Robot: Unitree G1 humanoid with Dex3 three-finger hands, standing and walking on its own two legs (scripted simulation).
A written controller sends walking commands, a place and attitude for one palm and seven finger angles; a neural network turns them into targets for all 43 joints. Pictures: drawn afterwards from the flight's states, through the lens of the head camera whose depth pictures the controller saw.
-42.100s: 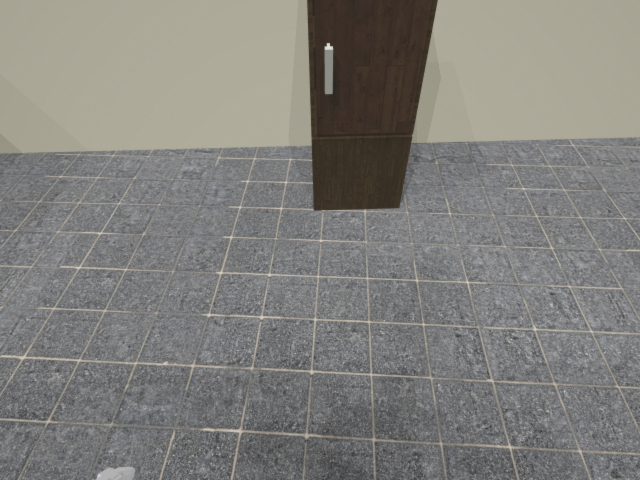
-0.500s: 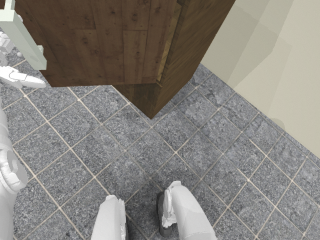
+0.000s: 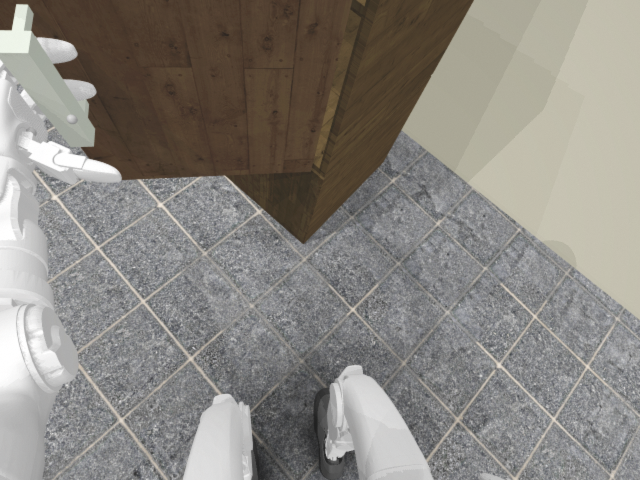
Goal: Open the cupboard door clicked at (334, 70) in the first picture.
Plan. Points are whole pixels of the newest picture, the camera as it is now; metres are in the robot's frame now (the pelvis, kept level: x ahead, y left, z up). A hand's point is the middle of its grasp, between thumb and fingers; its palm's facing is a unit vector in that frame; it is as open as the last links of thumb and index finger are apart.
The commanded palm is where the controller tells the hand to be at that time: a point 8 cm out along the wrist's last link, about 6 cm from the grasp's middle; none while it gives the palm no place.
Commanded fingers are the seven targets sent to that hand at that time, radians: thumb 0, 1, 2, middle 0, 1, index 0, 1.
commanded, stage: slide the fingers in behind the handle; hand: left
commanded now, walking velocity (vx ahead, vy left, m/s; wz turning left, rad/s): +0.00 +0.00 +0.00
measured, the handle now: (55, 82) +0.57 +0.25 +0.04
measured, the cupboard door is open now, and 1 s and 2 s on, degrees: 49 49 71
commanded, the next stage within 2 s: close the thumb around the handle in 0.44 s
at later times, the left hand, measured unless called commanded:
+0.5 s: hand (72, 118) +0.52 +0.23 +0.04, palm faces +0.01 -1.00 -0.02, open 13.8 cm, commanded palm +0.50 +0.27 +0.04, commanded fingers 0.00 -0.50 0.30 -0.30 -1.20 -0.30 -1.20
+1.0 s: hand (69, 121) +0.51 +0.23 +0.04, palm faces +0.02 -1.00 -0.02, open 8.4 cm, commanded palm +0.50 +0.27 +0.04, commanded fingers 0.00 0.84 0.88 -0.40 -1.34 -0.40 -1.34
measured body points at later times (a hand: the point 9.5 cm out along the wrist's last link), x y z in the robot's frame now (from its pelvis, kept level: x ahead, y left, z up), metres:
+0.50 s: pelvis +0.00 +0.01 +0.00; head +0.18 +0.04 +0.41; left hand +0.51 +0.29 +0.04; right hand +0.02 -0.26 -0.10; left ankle -0.01 +0.09 -0.62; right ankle +0.06 -0.12 -0.62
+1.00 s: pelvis +0.00 +0.01 +0.00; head +0.17 +0.04 +0.41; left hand +0.51 +0.29 +0.05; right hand +0.02 -0.26 -0.10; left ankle -0.01 +0.09 -0.62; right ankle +0.06 -0.12 -0.62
